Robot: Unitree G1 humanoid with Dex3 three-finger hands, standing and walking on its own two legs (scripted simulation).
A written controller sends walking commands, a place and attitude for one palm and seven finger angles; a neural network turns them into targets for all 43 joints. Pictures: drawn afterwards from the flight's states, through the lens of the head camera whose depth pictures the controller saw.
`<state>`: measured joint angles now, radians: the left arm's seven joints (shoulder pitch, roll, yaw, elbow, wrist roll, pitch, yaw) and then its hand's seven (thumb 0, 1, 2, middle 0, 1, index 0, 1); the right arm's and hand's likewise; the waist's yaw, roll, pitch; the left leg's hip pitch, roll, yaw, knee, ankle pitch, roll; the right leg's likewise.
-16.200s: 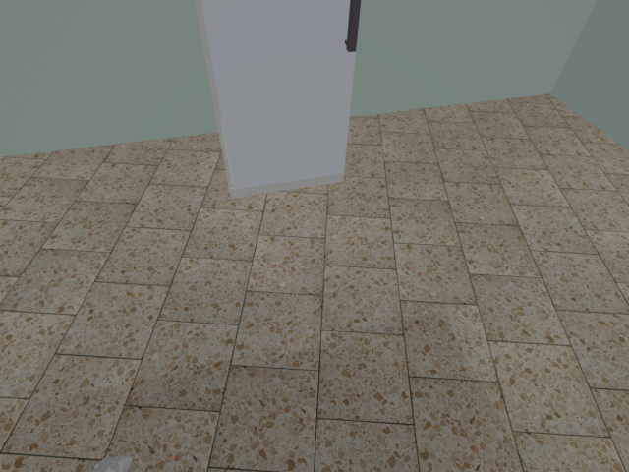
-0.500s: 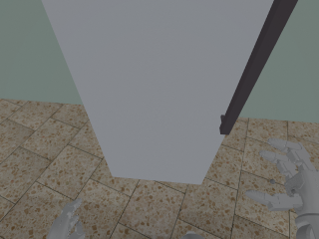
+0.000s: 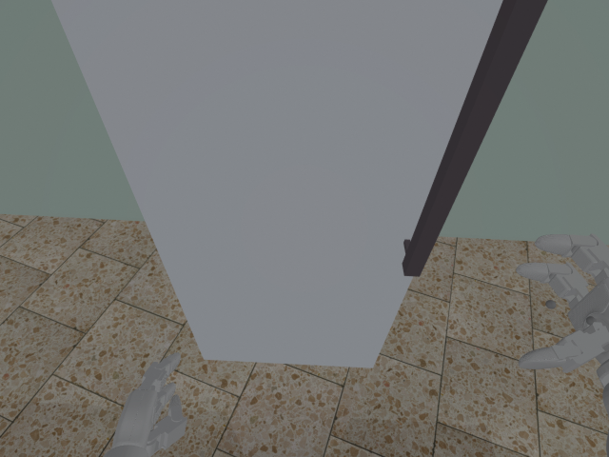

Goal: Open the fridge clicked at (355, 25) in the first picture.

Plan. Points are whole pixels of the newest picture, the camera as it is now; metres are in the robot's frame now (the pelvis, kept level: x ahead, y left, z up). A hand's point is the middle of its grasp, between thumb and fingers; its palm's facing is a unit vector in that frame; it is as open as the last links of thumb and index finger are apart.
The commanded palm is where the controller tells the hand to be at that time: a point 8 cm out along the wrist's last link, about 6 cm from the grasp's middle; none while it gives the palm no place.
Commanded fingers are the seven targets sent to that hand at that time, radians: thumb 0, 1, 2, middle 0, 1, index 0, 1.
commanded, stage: raise the hand to about handle height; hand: right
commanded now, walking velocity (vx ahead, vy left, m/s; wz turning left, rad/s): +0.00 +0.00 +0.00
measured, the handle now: (452, 150) +0.46 -0.19 +0.19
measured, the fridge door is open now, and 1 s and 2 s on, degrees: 0 0 0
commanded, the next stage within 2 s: move the hooked fingers beside the handle in 0.56 s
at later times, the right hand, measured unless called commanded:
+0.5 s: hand (543, 287) +0.28 -0.26 +0.13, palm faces +0.10 +0.99 -0.04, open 14.0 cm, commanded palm +0.25 -0.30 +0.13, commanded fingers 0.00 0.50 -0.30 0.30 1.20 0.30 1.20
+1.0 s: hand (527, 272) +0.31 -0.26 +0.13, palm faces +0.06 +1.00 -0.02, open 14.0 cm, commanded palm +0.28 -0.30 +0.13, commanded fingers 0.00 0.50 -0.30 0.30 1.20 0.30 1.20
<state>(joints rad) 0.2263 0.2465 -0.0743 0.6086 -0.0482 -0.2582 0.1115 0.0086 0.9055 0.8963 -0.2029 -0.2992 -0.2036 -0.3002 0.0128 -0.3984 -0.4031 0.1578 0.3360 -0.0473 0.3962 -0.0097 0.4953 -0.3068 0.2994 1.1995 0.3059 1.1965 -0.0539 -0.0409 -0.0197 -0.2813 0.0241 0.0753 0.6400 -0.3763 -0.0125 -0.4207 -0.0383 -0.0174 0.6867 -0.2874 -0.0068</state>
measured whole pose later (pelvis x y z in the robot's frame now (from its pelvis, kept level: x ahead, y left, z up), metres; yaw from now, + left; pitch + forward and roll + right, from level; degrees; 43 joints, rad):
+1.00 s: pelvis -0.01 +0.01 +0.00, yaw +1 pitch +1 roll +1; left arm 0.25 0.27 -0.05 0.64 -0.06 -0.24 0.12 0.01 0.91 0.90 -0.20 -0.30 -0.20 -0.30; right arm -0.18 -0.42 -0.42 0.38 0.32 -0.08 0.43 -0.01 0.50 -0.30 0.30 1.21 0.31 1.20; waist -0.03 -0.04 -0.01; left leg -0.29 0.01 0.07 0.62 -0.36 0.00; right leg -0.41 -0.05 -0.02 0.65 -0.26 0.01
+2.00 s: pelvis +0.00 +0.01 +0.00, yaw +1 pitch +5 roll +1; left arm 0.30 0.28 -0.04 0.63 -0.05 -0.13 0.09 0.01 0.91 0.90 -0.20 -0.30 -0.20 -0.30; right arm -0.42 -0.46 -0.42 0.66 0.27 -0.15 0.40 -0.01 0.50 -0.30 0.30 1.21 0.30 1.20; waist 0.02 -0.02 -0.04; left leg -0.39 0.01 0.06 0.68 -0.38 0.00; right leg -0.52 -0.06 -0.02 0.72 -0.29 0.00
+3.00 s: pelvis +0.00 +0.00 -0.01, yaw +2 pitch +7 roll +2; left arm 0.33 0.28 -0.04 0.60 -0.05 -0.08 0.07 0.01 0.91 0.90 -0.20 -0.30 -0.20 -0.30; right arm -0.45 -0.47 -0.41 0.71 0.26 -0.16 0.39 -0.01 0.50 -0.30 0.30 1.20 0.30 1.20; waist 0.03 -0.03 -0.07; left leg -0.44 0.00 0.05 0.71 -0.39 -0.01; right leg -0.57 -0.06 -0.03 0.76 -0.31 -0.01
